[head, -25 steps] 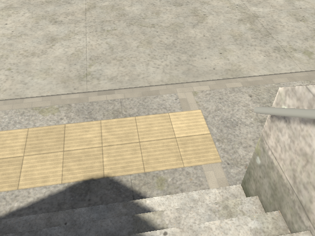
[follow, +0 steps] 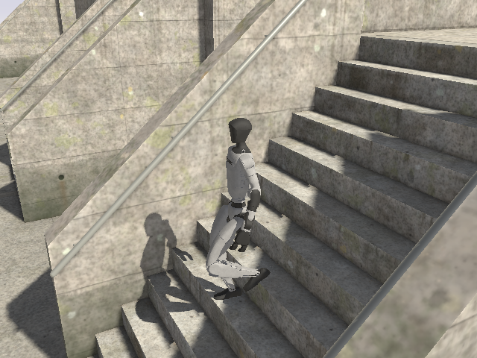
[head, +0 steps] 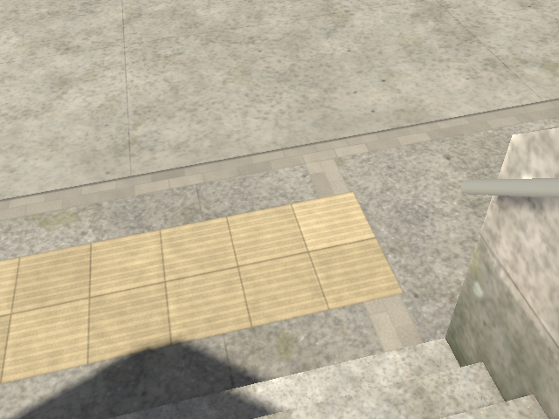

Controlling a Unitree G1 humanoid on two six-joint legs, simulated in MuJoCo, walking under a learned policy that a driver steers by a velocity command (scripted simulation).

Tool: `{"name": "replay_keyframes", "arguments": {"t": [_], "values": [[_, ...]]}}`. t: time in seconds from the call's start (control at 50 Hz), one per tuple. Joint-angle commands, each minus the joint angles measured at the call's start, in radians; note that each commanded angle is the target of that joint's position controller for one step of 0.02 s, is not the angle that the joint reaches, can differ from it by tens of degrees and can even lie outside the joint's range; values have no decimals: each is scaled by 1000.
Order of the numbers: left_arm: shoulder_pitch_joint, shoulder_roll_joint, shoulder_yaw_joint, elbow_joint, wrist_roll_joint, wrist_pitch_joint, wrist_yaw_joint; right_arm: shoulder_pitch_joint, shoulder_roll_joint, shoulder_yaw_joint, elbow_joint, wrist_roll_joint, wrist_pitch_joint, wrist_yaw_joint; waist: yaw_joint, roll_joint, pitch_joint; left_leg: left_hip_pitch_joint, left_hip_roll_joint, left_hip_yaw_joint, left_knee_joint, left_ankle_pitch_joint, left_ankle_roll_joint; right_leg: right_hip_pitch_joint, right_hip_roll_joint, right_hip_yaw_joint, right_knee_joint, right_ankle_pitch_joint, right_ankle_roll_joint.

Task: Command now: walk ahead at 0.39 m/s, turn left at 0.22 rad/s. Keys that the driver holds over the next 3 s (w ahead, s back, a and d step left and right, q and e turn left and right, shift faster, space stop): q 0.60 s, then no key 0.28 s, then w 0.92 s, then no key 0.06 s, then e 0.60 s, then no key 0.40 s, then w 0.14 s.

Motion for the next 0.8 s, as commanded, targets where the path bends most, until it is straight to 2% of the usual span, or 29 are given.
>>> {"name": "replay_keyframes", "arguments": {"t": [0.02,0.04,0.06,0.08,0.1,0.12,0.14,0.16,0.18,0.22,0.28,0.3,0.32,0.34,0.36,0.38,0.4,0.42,0.44,0.46,0.48,0.5,0.52,0.54,0.58,0.6,0.62,0.72,0.8], "values": [[265,72,-10,49,19,-14,12,-35,-80,-29,-53,-23,7,-2,75,-128,115,-448,66,-123,-239,381,-57,98,-388,324,-46,612,-175],[159,16,-38,14,24,-29,28,-66,-54,-22,-75,-15,6,9,15,-71,170,-283,34,-89,-511,581,-106,-160,-317,192,-46,626,-117],[116,40,-39,-1,28,-37,36,-41,-22,-18,-58,-20,15,16,-11,-97,134,-129,19,-23,-604,651,-125,-254,-307,151,-36,706,-104],[127,110,-23,4,26,-41,40,45,-24,-25,-5,-31,34,11,-39,-138,63,-33,1,12,-511,744,-123,-267,-303,147,2,849,-97],[128,126,-20,-8,7,-43,40,72,-34,-30,-2,-23,46,9,-51,-162,28,-15,1,25,-513,747,-122,-233,-303,139,33,903,-67],[135,117,-16,0,-15,-52,47,-8,-60,-41,-46,-27,46,17,-43,-162,31,-105,16,-18,-625,905,-93,-168,-242,113,83,654,-36],[166,103,-21,9,-24,-54,52,-90,-55,-40,-79,-24,42,17,-7,-166,47,-187,16,-31,-670,956,-72,-98,-251,136,108,546,-26],[169,82,-24,6,-13,-53,55,-139,-56,-39,-109,-16,39,24,-1,-106,86,-172,24,-33,-834,1068,-69,-134,-234,112,110,386,-32],[152,80,-27,1,-11,-50,68,-211,-43,-28,-136,-21,36,30,19,-105,71,-119,22,-24,-930,1197,-82,-149,-231,111,137,184,-28],[155,87,-30,-3,-3,-35,84,-283,-19,-17,-172,-19,23,51,45,-60,98,-30,22,-1,-1079,1254,-93,-189,-227,92,175,-24,-34],[198,84,-22,-9,14,-7,106,-398,-27,-5,-230,28,-2,71,126,-71,206,86,69,60,-1441,1272,-105,-164,-225,45,245,-16,-57],[167,107,-21,-10,9,-5,112,-334,-25,-14,-221,-3,0,68,99,-134,145,201,66,82,-1230,1309,-82,-228,-282,86,320,63,-68],[137,118,-18,-34,13,5,106,-296,-61,-21,-220,-9,6,59,81,-126,141,168,73,81,-1256,1204,-65,-179,-273,83,395,170,-67],[201,124,-5,-34,46,42,111,-276,-85,-22,-221,41,-9,69,121,-58,201,50,119,34,-1681,959,-51,32,-241,48,462,182,-82],[235,170,19,-9,51,52,115,-193,-93,-39,-188,45,-10,70,101,-64,123,271,120,67,-1623,915,-51,-14,-268,76,559,206,-112],[132,192,18,-30,22,39,97,41,-136,-58,-125,19,-5,64,-23,-113,-26,625,48,145,-1335,1073,-22,-205,-250,49,792,449,-97],[111,149,22,-68,40,51,100,140,-165,-70,-93,38,-16,59,-80,37,-1,635,129,-71,-1721,1016,46,-235,-123,-34,1173,119,-72],[131,49,5,-109,28,48,94,153,-237,-70,-100,28,-9,76,-16,285,-45,956,274,-73,-1194,1916,64,-712,42,-159,1681,-696,-10],[97,46,-7,-197,7,59,84,125,-243,-64,-138,71,9,79,-3,257,-176,1079,381,-275,-1146,2129,144,-928,22,-48,1703,-655,14],[12,99,-1,-223,21,72,82,103,-234,-62,-164,88,31,68,-26,116,-216,996,422,-355,-1225,1802,202,-973,19,-13,1700,-574,42],[-58,69,-18,-274,42,77,97,17,-263,-62,-205,54,49,45,-4,93,-188,809,458,-448,-1376,1227,258,-980,3,60,1615,-367,58],[-109,58,-24,-270,61,93,107,-69,-225,-43,-227,41,58,27,28,90,-116,627,433,-481,-1449,937,245,-969,0,76,1593,-260,76],[-147,67,-21,-272,76,119,113,-97,-186,-22,-247,35,57,16,37,70,-61,492,390,-477,-1464,851,195,-955,12,74,1609,-184,94],[-150,63,-20,-285,63,134,112,-112,-147,12,-236,30,49,9,83,19,-38,367,289,-371,-1431,722,105,-920,6,106,1465,-17,126],[-185,38,-21,-302,54,157,112,-135,-144,32,-261,32,35,2,92,51,-32,242,210,-360,-1380,754,4,-915,39,80,1526,41,172],[-248,1,-44,-347,36,165,101,-133,-110,54,-274,44,33,-13,80,45,-31,203,188,-371,-1390,630,6,-926,55,75,1436,95,199],[-265,-18,-49,-351,34,169,94,-115,-104,65,-272,40,34,-19,70,56,-35,198,170,-384,-1390,588,0,-929,75,64,1428,103,214],[-326,-10,-48,-369,24,166,89,-13,-106,78,-278,27,41,-32,9,94,-12,351,171,-460,-1445,431,-3,-1001,104,100,1352,28,250],[-345,-3,-39,-360,21,169,72,-11,-63,87,-294,34,33,-26,-4,80,-1,387,171,-452,-1428,440,29,-903,106,144,1230,98,248]]}}
Next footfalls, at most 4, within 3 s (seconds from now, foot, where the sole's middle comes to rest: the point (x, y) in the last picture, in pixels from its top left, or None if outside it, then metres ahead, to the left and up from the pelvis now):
0.40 left None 0.26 0.11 -0.97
1.10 right None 0.29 -0.11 -0.97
1.60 left None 0.48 0.24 -1.17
2.04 right None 0.73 0.17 -1.38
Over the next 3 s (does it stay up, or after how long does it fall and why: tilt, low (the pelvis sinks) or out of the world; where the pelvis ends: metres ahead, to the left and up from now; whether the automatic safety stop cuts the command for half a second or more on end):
stays up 0.70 0.30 -0.61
